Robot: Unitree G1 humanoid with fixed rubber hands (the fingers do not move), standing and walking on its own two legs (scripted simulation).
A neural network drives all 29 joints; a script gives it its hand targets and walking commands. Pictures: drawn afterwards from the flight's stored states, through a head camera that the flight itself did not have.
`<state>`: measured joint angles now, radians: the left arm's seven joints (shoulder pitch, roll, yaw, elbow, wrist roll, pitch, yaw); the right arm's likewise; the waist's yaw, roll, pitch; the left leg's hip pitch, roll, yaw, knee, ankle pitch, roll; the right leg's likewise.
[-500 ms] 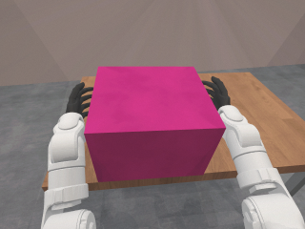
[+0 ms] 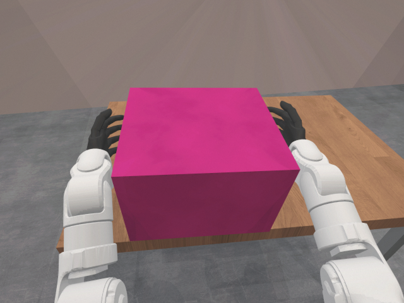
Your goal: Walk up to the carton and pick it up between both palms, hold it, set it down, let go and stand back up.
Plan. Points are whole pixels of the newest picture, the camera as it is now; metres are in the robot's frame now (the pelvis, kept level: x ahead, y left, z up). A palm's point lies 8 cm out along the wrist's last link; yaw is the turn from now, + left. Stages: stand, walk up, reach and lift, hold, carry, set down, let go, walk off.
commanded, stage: hold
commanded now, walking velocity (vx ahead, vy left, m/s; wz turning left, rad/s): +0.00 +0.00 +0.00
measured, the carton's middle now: (198, 158) +0.36 +0.01 +0.15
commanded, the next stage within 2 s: none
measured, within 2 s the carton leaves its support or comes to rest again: neither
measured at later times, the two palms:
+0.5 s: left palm (100, 151) +0.35 +0.19 +0.19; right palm (292, 141) +0.36 -0.17 +0.19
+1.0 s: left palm (103, 147) +0.36 +0.19 +0.19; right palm (293, 142) +0.36 -0.18 +0.19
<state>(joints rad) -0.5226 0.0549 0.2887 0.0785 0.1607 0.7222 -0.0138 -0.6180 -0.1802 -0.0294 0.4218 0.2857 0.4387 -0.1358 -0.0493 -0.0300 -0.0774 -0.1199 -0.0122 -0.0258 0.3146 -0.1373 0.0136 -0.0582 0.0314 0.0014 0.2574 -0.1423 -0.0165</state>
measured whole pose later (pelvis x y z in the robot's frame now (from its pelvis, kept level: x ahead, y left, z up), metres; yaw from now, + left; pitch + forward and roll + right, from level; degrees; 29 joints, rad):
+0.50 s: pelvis +0.00 +0.00 +0.00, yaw +0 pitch -3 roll -1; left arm -0.53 0.06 0.29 0.09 0.16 0.72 -0.01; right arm -0.62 -0.18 -0.03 0.43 0.28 0.44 -0.13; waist -0.05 -0.03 -0.08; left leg -0.12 -0.01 -0.03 0.31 -0.14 0.01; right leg -0.06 0.03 0.00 0.26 -0.14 -0.02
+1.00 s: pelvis +0.00 +0.00 +0.00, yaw +1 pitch -3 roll -1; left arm -0.57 0.07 0.29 0.16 0.15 0.69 -0.02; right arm -0.64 -0.16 -0.07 0.47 0.26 0.43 -0.13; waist -0.06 -0.03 -0.08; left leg -0.12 -0.02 -0.03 0.31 -0.13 0.02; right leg -0.07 0.02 -0.01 0.27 -0.15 -0.01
